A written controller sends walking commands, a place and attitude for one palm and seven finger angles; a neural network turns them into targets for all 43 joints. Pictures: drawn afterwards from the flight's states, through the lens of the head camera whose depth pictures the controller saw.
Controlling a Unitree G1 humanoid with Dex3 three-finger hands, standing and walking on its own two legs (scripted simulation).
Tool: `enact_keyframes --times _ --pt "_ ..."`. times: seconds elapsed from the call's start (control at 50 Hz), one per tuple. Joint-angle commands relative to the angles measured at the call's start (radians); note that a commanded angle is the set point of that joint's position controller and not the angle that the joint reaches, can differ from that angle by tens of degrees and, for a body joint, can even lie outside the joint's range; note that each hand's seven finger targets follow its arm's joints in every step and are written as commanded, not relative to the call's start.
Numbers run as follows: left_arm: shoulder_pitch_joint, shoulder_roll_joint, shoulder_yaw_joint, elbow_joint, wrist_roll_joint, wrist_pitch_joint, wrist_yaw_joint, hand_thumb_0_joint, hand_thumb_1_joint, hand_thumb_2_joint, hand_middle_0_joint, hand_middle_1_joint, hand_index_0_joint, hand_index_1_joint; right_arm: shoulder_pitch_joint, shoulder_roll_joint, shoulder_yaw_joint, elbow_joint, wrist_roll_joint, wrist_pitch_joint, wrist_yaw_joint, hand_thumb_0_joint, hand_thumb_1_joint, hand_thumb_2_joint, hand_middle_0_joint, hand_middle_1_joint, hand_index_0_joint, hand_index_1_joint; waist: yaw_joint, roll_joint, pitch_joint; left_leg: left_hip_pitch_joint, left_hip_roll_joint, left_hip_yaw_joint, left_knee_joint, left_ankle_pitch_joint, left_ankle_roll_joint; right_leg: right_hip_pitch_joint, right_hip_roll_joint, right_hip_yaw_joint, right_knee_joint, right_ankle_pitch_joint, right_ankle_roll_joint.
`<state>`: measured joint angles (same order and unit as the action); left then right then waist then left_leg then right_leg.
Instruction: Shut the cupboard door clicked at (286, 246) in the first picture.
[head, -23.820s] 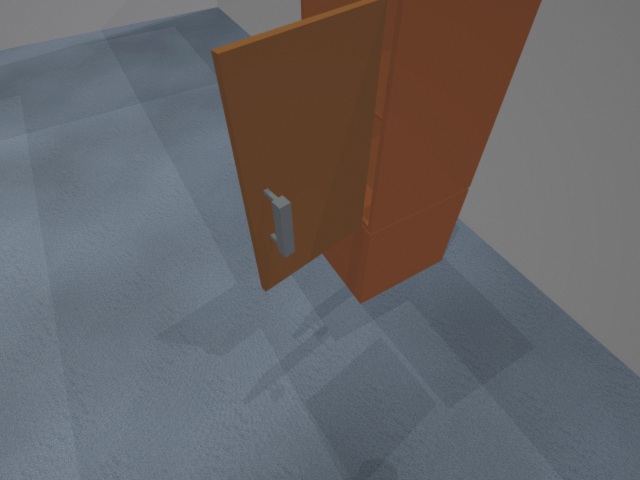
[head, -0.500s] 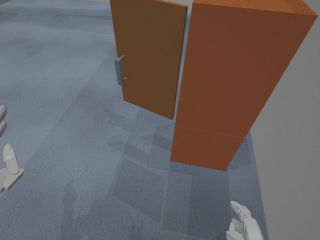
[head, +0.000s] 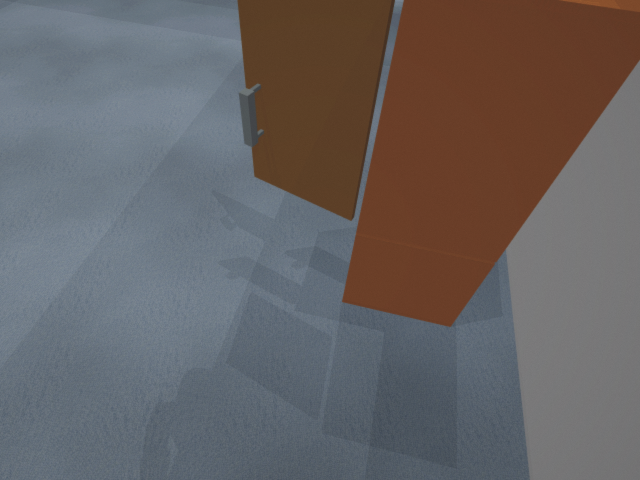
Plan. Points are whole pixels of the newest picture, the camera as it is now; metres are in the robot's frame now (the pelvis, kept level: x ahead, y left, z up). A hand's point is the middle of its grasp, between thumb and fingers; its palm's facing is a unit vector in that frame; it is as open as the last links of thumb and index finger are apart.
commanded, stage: let the arm hang, fingers relaxed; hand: left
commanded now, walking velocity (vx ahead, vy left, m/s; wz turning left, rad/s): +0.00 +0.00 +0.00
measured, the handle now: (254, 115) +0.93 +0.22 -0.10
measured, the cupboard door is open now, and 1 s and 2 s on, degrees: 73 73 73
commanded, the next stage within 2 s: look to check the result in 0.64 s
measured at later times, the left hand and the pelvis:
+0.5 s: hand out of the picture +0.01 +0.17 -0.17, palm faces +0.01 -0.98 -0.17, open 7.3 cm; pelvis +0.00 +0.01 +0.00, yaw -1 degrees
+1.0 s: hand out of the picture +0.00 +0.18 -0.17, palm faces +0.01 -0.98 -0.21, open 7.3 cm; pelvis +0.01 +0.00 +0.00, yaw -1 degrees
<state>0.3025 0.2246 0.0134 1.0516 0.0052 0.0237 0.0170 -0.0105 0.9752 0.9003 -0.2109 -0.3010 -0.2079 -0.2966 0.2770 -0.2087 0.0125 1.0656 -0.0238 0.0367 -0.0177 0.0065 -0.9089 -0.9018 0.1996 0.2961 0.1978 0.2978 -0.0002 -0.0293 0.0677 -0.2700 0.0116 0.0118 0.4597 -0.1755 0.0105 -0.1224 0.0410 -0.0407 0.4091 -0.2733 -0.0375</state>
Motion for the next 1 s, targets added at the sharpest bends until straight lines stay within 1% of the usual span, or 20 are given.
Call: enact_keyframes --times 0.0,0.04,0.1,0.16,0.18,0.22,0.24,0.26,0.34,0.36,0.44,0.5,0.54,0.58,0.68,0.72,0.8,0.84,0.86,0.98 --pt "0.005 0.102 0.018 0.002 0.001 -0.036 0.007 0.0 0.9 0.9 -0.2 -0.3 -0.2 -0.3 -0.005 -0.128 -0.034 -0.027 0.01 -0.037 -0.018 0.0 -0.9 -0.9 0.2 0.3 0.2 0.3 -0.009 0.067 -0.049 0.095 0.094 -0.096 -0.093 0.065 0.023 -0.058 -0.13 0.128 -0.122 0.071 -0.03" --pt "0.015 0.094 0.014 0.026 0.001 -0.034 0.009 0.0 0.9 0.9 -0.2 -0.3 -0.2 -0.3 0.006 -0.122 -0.034 -0.01 0.01 -0.034 -0.019 0.0 -0.9 -0.9 0.2 0.3 0.2 0.3 -0.011 0.042 -0.021 0.096 0.094 -0.093 -0.106 0.027 0.023 -0.08 -0.126 0.127 -0.131 0.035 -0.028" --pt "0.031 0.085 0.012 0.046 0.002 -0.033 0.011 0.0 0.9 0.9 -0.2 -0.3 -0.2 -0.3 0.027 -0.11 -0.034 0.006 0.009 -0.032 -0.019 0.0 -0.9 -0.9 0.2 0.3 0.2 0.3 -0.01 0.015 -0.009 0.091 0.091 -0.088 -0.119 0.004 0.024 -0.086 -0.127 0.125 -0.134 0.009 -0.026" --pt "0.045 0.08 0.01 0.057 0.003 -0.032 0.014 0.0 0.9 0.9 -0.2 -0.3 -0.2 -0.3 0.03 -0.101 -0.034 0.016 0.012 -0.033 -0.019 0.0 -0.9 -0.9 0.2 0.3 0.2 0.3 -0.005 0.018 0.005 0.091 0.09 -0.088 -0.125 0.006 0.026 -0.096 -0.124 0.124 -0.132 0.008 -0.024" --pt "0.051 0.07 0.01 0.059 0.003 -0.032 0.015 0.0 0.9 0.9 -0.2 -0.3 -0.2 -0.3 0.033 -0.087 -0.033 0.02 0.01 -0.033 -0.018 0.0 -0.9 -0.9 0.2 0.3 0.2 0.3 -0.007 0.009 0.004 0.092 0.09 -0.083 -0.127 0.002 0.025 -0.099 -0.127 0.124 -0.132 0.007 -0.023" --pt "0.052 0.065 0.009 0.061 0.003 -0.034 0.017 0.0 0.9 0.9 -0.2 -0.3 -0.2 -0.3 0.037 -0.085 -0.033 0.025 0.009 -0.033 -0.018 0.0 -0.9 -0.9 0.2 0.3 0.2 0.3 -0.009 -0.008 0.011 0.096 0.088 -0.084 -0.129 0.006 0.024 -0.106 -0.126 0.126 -0.131 0.009 -0.021" --pt "0.052 0.06 0.008 0.064 0.003 -0.033 0.017 0.0 0.9 0.9 -0.2 -0.3 -0.2 -0.3 0.034 -0.083 -0.032 0.027 0.009 -0.032 -0.018 0.0 -0.9 -0.9 0.2 0.3 0.2 0.3 -0.008 0.006 0.023 0.096 0.087 -0.082 -0.131 -0.003 0.023 -0.118 -0.126 0.126 -0.13 0.005 -0.019" --pt "0.06 0.064 0.009 0.062 0.005 -0.034 0.018 0.0 0.9 0.9 -0.2 -0.3 -0.2 -0.3 0.04 -0.081 -0.033 0.027 0.01 -0.033 -0.018 0.0 -0.9 -0.9 0.2 0.3 0.2 0.3 -0.007 0.011 0.016 0.097 0.087 -0.082 -0.129 0.011 0.024 -0.112 -0.124 0.125 -0.129 0.011 -0.02" --pt "0.063 0.044 0.008 0.065 0.005 -0.033 0.02 0.0 0.9 0.9 -0.2 -0.3 -0.2 -0.3 0.04 -0.06 -0.03 0.035 0.008 -0.034 -0.018 0.0 -0.9 -0.9 0.2 0.3 0.2 0.3 -0.007 0.014 0.042 0.085 0.086 -0.08 -0.141 -0.005 0.021 -0.125 -0.124 0.125 -0.125 0.017 -0.014" --pt "0.066 0.05 0.009 0.062 0.006 -0.035 0.021 0.0 0.9 0.9 -0.2 -0.3 -0.2 -0.3 0.044 -0.066 -0.032 0.031 0.01 -0.035 -0.019 0.0 -0.9 -0.9 0.2 0.3 0.2 0.3 -0.006 0.011 0.031 0.093 0.087 -0.08 -0.135 0.018 0.023 -0.119 -0.122 0.126 -0.124 0.028 -0.016" --pt "0.062 0.034 0.011 0.062 0.006 -0.035 0.02 0.0 0.9 0.9 -0.2 -0.3 -0.2 -0.3 0.042 -0.054 -0.03 0.034 0.006 -0.036 -0.019 0.0 -0.9 -0.9 0.2 0.3 0.2 0.3 -0.007 0.041 0.045 0.079 0.082 -0.079 -0.144 -0.009 0.019 -0.122 -0.123 0.125 -0.123 0.018 -0.014" --pt "0.061 0.03 0.012 0.061 0.006 -0.034 0.021 0.0 0.9 0.9 -0.2 -0.3 -0.2 -0.3 0.047 -0.047 -0.029 0.034 0.006 -0.039 -0.021 0.0 -0.9 -0.9 0.2 0.3 0.2 0.3 -0.007 0.055 0.033 0.08 0.084 -0.08 -0.145 0.007 0.019 -0.108 -0.121 0.123 -0.117 0.038 -0.013" --pt "0.061 0.03 0.012 0.064 0.005 -0.035 0.02 0.0 0.9 0.9 -0.2 -0.3 -0.2 -0.3 0.046 -0.049 -0.028 0.034 0.007 -0.04 -0.022 0.0 -0.9 -0.9 0.2 0.3 0.2 0.3 -0.006 0.055 0.036 0.077 0.084 -0.08 -0.146 0.005 0.019 -0.107 -0.121 0.124 -0.118 0.039 -0.014" --pt "0.065 0.027 0.013 0.065 0.005 -0.037 0.02 0.0 0.9 0.9 -0.2 -0.3 -0.2 -0.3 0.05 -0.047 -0.03 0.031 0.008 -0.042 -0.023 0.0 -0.9 -0.9 0.2 0.3 0.2 0.3 -0.007 0.039 0.004 0.096 0.086 -0.078 -0.132 0.051 0.02 -0.089 -0.123 0.122 -0.117 0.069 -0.013" --pt "0.067 0.027 0.013 0.068 0.004 -0.039 0.021 0.0 0.9 0.9 -0.2 -0.3 -0.2 -0.3 0.052 -0.049 -0.03 0.034 0.009 -0.041 -0.025 0.0 -0.9 -0.9 0.2 0.3 0.2 0.3 -0.008 0.047 0.01 0.11 0.088 -0.072 -0.123 0.077 0.021 -0.092 -0.126 0.122 -0.122 0.087 -0.014" --pt "0.065 0.029 0.014 0.068 0.004 -0.04 0.022 0.0 0.9 0.9 -0.2 -0.3 -0.2 -0.3 0.053 -0.052 -0.03 0.035 0.009 -0.042 -0.025 0.0 -0.9 -0.9 0.2 0.3 0.2 0.3 -0.009 0.032 0.006 0.114 0.089 -0.073 -0.122 0.092 0.021 -0.082 -0.123 0.123 -0.119 0.102 -0.014" --pt "0.07 0.031 0.013 0.069 0.004 -0.039 0.022 0.0 0.9 0.9 -0.2 -0.3 -0.2 -0.3 0.049 -0.056 -0.032 0.035 0.01 -0.04 -0.025 0.0 -0.9 -0.9 0.2 0.3 0.2 0.3 -0.007 0.029 0.015 0.116 0.089 -0.071 -0.12 0.083 0.021 -0.088 -0.124 0.124 -0.123 0.095 -0.014" --pt "0.068 0.038 0.014 0.069 0.004 -0.039 0.022 0.0 0.9 0.9 -0.2 -0.3 -0.2 -0.3 0.045 -0.061 -0.032 0.036 0.01 -0.04 -0.024 0.0 -0.9 -0.9 0.2 0.3 0.2 0.3 -0.007 0.03 0.011 0.118 0.089 -0.071 -0.122 0.08 0.021 -0.085 -0.125 0.124 -0.123 0.094 -0.014" --pt "0.074 0.047 0.016 0.066 0.004 -0.043 0.022 0.0 0.9 0.9 -0.2 -0.3 -0.2 -0.3 0.045 -0.071 -0.036 0.032 0.012 -0.041 -0.025 0.0 -0.9 -0.9 0.2 0.3 0.2 0.3 -0.005 0.022 -0.006 0.128 0.09 -0.07 -0.115 0.1 0.023 -0.076 -0.125 0.123 -0.124 0.11 -0.016" --pt "0.059 0.055 0.017 0.066 0.004 -0.045 0.023 0.0 0.9 0.9 -0.2 -0.3 -0.2 -0.3 0.027 -0.078 -0.035 0.035 0.011 -0.044 -0.025 0.0 -0.9 -0.9 0.2 0.3 0.2 0.3 -0.007 0.021 -0.013 0.141 0.093 -0.069 -0.11 0.138 0.023 -0.061 -0.132 0.12 -0.12 0.162 -0.015"
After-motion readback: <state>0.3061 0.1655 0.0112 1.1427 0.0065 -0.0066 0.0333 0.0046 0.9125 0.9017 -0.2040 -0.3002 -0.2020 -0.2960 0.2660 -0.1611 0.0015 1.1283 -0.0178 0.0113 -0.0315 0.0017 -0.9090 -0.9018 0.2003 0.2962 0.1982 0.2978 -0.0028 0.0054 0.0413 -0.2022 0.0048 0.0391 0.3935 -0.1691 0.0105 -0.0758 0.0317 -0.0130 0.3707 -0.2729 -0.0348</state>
